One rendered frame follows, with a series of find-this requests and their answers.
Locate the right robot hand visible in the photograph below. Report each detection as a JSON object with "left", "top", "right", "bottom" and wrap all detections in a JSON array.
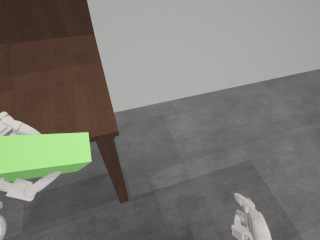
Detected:
[{"left": 231, "top": 193, "right": 272, "bottom": 240}]

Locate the sponge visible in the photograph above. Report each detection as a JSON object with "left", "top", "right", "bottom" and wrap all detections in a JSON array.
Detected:
[{"left": 0, "top": 132, "right": 92, "bottom": 182}]

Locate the left robot hand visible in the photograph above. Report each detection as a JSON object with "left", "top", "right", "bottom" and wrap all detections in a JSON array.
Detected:
[{"left": 0, "top": 111, "right": 62, "bottom": 202}]

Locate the table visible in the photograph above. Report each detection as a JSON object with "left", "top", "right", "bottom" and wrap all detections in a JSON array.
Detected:
[{"left": 0, "top": 0, "right": 129, "bottom": 203}]

